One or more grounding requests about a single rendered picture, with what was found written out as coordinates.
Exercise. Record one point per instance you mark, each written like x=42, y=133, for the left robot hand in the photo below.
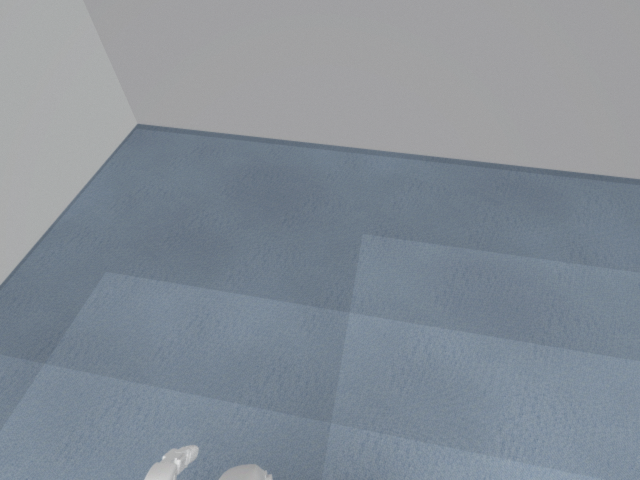
x=173, y=463

